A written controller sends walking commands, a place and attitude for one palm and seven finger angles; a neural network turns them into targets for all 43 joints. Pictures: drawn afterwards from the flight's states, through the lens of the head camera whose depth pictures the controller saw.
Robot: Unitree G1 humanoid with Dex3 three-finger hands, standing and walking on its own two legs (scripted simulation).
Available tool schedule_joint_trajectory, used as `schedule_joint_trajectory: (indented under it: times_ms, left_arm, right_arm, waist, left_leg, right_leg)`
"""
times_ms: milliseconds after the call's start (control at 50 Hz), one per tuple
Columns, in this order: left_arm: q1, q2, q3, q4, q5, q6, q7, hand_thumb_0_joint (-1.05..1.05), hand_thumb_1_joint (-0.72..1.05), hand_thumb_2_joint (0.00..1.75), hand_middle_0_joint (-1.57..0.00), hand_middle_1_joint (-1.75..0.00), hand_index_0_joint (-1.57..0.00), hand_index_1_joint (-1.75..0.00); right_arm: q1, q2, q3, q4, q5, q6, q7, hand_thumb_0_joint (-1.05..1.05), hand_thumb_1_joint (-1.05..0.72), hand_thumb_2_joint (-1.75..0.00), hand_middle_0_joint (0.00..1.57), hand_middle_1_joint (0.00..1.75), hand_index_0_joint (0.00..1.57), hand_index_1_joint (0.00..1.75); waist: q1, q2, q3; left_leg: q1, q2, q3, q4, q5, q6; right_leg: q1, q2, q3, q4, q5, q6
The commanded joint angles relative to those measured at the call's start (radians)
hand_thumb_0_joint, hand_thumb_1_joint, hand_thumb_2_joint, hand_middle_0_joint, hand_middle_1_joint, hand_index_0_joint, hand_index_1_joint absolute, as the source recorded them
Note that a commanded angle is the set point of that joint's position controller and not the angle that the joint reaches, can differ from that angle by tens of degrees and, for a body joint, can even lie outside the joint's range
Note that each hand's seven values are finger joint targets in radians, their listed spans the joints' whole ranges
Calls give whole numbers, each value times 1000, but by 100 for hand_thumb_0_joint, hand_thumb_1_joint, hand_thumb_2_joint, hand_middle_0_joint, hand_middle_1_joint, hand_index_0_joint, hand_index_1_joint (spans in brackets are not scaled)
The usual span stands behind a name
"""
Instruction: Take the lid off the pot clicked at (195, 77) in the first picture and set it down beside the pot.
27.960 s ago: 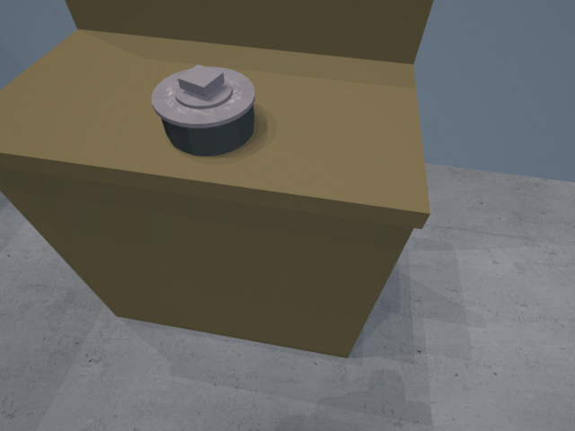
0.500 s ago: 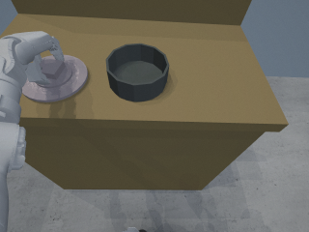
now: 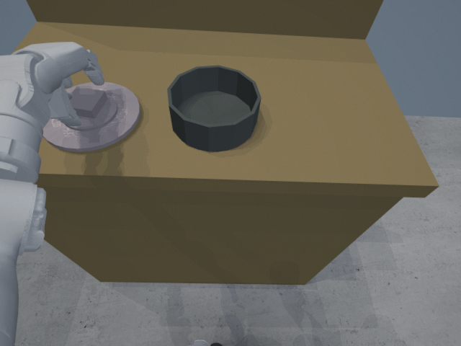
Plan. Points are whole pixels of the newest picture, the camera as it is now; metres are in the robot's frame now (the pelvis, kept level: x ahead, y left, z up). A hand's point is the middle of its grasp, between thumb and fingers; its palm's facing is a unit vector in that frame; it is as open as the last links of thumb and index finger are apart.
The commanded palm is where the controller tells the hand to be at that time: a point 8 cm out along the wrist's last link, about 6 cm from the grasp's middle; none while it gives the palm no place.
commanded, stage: raise the empty hand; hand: left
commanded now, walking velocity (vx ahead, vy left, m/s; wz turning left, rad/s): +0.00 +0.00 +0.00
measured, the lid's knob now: (85, 102) +0.51 +0.25 +0.12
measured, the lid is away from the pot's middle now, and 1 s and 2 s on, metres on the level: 0.23 0.23 0.23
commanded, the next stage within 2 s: draw the hand back to the body in 1.18 s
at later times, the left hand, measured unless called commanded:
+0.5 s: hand (58, 63) +0.49 +0.25 +0.21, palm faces -0.31 -0.08 -0.95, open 11.1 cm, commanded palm +0.50 +0.24 +0.28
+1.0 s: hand (35, 24) +0.49 +0.25 +0.27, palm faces -0.24 -0.09 -0.97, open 11.1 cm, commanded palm +0.50 +0.25 +0.33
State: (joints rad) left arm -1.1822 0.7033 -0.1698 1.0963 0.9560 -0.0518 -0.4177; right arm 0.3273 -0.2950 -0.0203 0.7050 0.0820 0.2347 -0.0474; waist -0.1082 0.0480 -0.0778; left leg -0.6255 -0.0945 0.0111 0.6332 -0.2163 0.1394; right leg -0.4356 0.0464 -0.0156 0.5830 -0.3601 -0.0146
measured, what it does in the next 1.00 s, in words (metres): stands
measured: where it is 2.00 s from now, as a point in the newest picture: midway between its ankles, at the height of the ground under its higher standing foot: outside the picture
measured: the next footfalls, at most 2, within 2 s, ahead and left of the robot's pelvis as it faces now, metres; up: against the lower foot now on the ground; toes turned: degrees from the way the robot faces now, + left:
none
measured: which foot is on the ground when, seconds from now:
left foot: down 0.00-1.00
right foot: down 0.00-1.00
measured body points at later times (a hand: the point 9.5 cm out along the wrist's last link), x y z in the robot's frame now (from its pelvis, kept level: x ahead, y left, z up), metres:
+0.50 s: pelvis +0.00 +0.00 +0.00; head +0.06 +0.00 +0.45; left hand +0.50 +0.25 +0.26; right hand +0.02 -0.29 -0.12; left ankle +0.05 +0.02 -0.72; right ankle -0.05 -0.14 -0.72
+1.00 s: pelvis +0.01 -0.02 +0.01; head +0.06 -0.01 +0.46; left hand +0.50 +0.25 +0.32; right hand +0.05 -0.30 -0.12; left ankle +0.05 +0.02 -0.72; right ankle -0.05 -0.14 -0.72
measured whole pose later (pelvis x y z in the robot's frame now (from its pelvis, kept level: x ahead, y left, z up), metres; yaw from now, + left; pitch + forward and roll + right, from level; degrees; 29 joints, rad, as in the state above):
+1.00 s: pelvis +0.01 -0.02 +0.01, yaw +1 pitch +10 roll -3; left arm -1.41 0.76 -0.21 1.11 0.96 0.07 -0.54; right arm 0.29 -0.30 -0.01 0.72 0.08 0.22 -0.02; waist -0.11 0.05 -0.07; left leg -0.53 -0.10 -0.01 0.55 -0.19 0.12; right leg -0.34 0.05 -0.03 0.50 -0.34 -0.01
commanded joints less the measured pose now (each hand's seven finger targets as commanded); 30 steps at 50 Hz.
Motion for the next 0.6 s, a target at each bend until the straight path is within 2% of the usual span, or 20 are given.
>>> schedule_joint_trajectory:
  times_ms: [0, 20, 40, 60, 80, 120, 140, 160, 200, 280, 300, 320, 380, 420, 460, 500, 520, 540, 560, 580]
  left_arm:
    - [-585, 200, 32, -176, -21, 9, 28, 0, -13, 89, -47, -62, -47, -62]
    - [-554, 175, 18, -141, -29, 15, 23, 0, -13, 89, -47, -62, -47, -62]
    - [-587, 213, 46, -169, -21, 20, 27, 0, -13, 89, -47, -62, -47, -62]
    - [-597, 167, 7, -161, -19, 28, 23, 0, -13, 89, -47, -62, -47, -62]
    - [-596, 183, 23, -152, -17, 33, 23, 0, -13, 89, -47, -62, -47, -62]
    - [-629, 150, -10, -171, -19, 40, 16, 0, -13, 89, -47, -62, -47, -62]
    - [-671, 187, 15, -203, -12, 41, 17, 0, -13, 89, -47, -62, -47, -62]
    - [-656, 170, 0, -158, -7, 47, 13, 0, -13, 89, -47, -62, -47, -62]
    - [-651, 193, 15, -136, -12, 55, 9, 0, -13, 89, -47, -62, -47, -62]
    - [-685, 202, 11, -126, -2, 67, 4, 0, -13, 89, -47, -62, -47, -62]
    - [-684, 225, 27, -122, 3, 68, 4, 0, -13, 89, -47, -62, -47, -62]
    - [-682, 205, 5, -134, 2, 63, 2, 0, -13, 89, -47, -62, -47, -62]
    - [-676, 232, 21, -87, 16, 74, -4, 0, -13, 89, -47, -62, -47, -62]
    - [-682, 201, 1, -124, 9, 76, -13, 0, -13, 89, -47, -62, -47, -62]
    - [-701, 250, 26, -123, 21, 77, -21, 0, -13, 89, -47, -62, -47, -62]
    - [-716, 228, 3, -124, 10, 85, -35, 0, -13, 89, -47, -62, -47, -62]
    - [-711, 196, -21, -128, 4, 86, -42, 0, -13, 89, -47, -62, -47, -62]
    - [-750, 244, 11, -173, 11, 85, -41, 0, -13, 89, -47, -62, -47, -62]
    - [-777, 220, -10, -194, 11, 85, -46, 0, -13, 89, -47, -62, -47, -62]
    - [-753, 238, 8, -166, 12, 86, -48, 0, -13, 89, -47, -62, -47, -62]
  right_arm:
    - [80, -190, -60, -50, -1, -21, -9, 0, -90, -90, 20, 30, 20, 30]
    - [85, -192, -58, -46, 1, -25, -8, 0, -90, -90, 20, 30, 20, 30]
    - [80, -199, -60, -43, -4, -21, -5, 0, -90, -90, 20, 30, 20, 30]
    - [77, -193, -59, -48, -2, -21, -3, 0, -90, -90, 20, 30, 20, 30]
    - [79, -194, -59, -42, -3, -22, -4, 0, -90, -90, 20, 30, 20, 30]
    - [73, -199, -58, -42, -3, -26, -4, 0, -90, -90, 20, 30, 20, 30]
    - [72, -200, -61, -39, -6, -26, -2, 0, -90, -90, 20, 30, 20, 30]
    - [72, -195, -57, -39, -5, -31, -5, 0, -90, -90, 20, 30, 20, 30]
    - [70, -195, -54, -37, -3, -33, -11, 0, -90, -90, 20, 30, 20, 30]
    - [67, -195, -50, -36, -5, -39, -11, 0, -90, -90, 20, 30, 20, 30]
    - [66, -194, -47, -37, -5, -39, -12, 0, -90, -90, 20, 30, 20, 30]
    - [64, -196, -45, -42, -5, -41, -10, 0, -90, -90, 20, 30, 20, 30]
    - [61, -192, -41, -41, -2, -39, -10, 0, -90, -90, 20, 30, 20, 30]
    - [60, -189, -45, -53, -3, -43, -5, 0, -90, -90, 20, 30, 20, 30]
    - [61, -190, -44, -51, -5, -39, -4, 0, -90, -90, 20, 30, 20, 30]
    - [58, -192, -44, -48, 0, -37, -3, 0, -90, -90, 20, 30, 20, 30]
    - [58, -190, -45, -50, -1, -41, -1, 0, -90, -90, 20, 30, 20, 30]
    - [56, -197, -48, -46, -4, -35, 2, 0, -90, -90, 20, 30, 20, 30]
    - [58, -192, -51, -50, -6, -39, 4, 0, -90, -90, 20, 30, 20, 30]
    - [60, -190, -50, -46, -5, -41, 2, 0, -90, -90, 20, 30, 20, 30]
  waist:
    - [-15, 90, -410]
    - [-8, 79, -385]
    - [-4, 78, -407]
    - [-8, 86, -400]
    - [-7, 64, -397]
    - [-5, 76, -402]
    - [-6, 70, -437]
    - [-9, 58, -414]
    - [-12, 18, -398]
    - [-9, 16, -396]
    - [-5, 21, -388]
    - [0, 59, -393]
    - [-6, 22, -362]
    - [2, 55, -380]
    - [-4, 45, -400]
    - [-12, 15, -382]
    - [-8, 45, -377]
    - [-7, 55, -414]
    - [-10, 75, -436]
    - [-11, 62, -417]
  left_leg:
    - [690, 87, -191, -41, 290, -120]
    - [681, 89, -194, -48, 288, -128]
    - [681, 93, -203, -57, 268, -129]
    - [684, 89, -209, -58, 253, -130]
    - [678, 87, -205, -61, 228, -126]
    - [687, 88, -207, -63, 234, -133]
    - [702, 92, -218, -68, 221, -132]
    - [684, 83, -212, -68, 202, -126]
    - [653, 78, -198, -80, 156, -116]
    - [640, 74, -187, -88, 155, -114]
    - [631, 71, -177, -88, 165, -111]
    - [645, 73, -175, -81, 216, -124]
    - [612, 72, -169, -92, 168, -113]
    - [644, 70, -165, -78, 239, -118]
    - [649, 68, -165, -75, 256, -113]
    - [629, 64, -153, -79, 231, -100]
    - [640, 63, -143, -69, 287, -103]
    - [665, 68, -158, -73, 284, -106]
    - [688, 63, -156, -69, 314, -104]
    - [684, 63, -155, -66, 308, -101]
  right_leg:
    - [-267, 54, -15, -88, 118, -49]
    - [-269, 52, -17, -78, 116, -51]
    - [-261, 50, -15, -78, 109, -49]
    - [-273, 51, -13, -77, 102, -50]
    - [-264, 51, -13, -81, 103, -49]
    - [-265, 46, -14, -74, 107, -52]
    - [-257, 47, -9, -79, 103, -48]
    - [-255, 49, -10, -84, 100, -49]
    - [-231, 46, -8, -96, 103, -47]
    - [-208, 44, -9, -100, 108, -47]
    - [-195, 43, -10, -104, 114, -50]
    - [-198, 41, -14, -92, 127, -55]
    - [-184, 41, -15, -107, 115, -49]
    - [-180, 41, -18, -98, 137, -53]
    - [-168, 45, -16, -109, 144, -49]
    - [-154, 42, -17, -121, 151, -46]
    - [-155, 41, -20, -116, 171, -50]
    - [-154, 42, -16, -119, 162, -45]
    - [-157, 46, -16, -123, 171, -47]
    - [-160, 47, -16, -127, 170, -46]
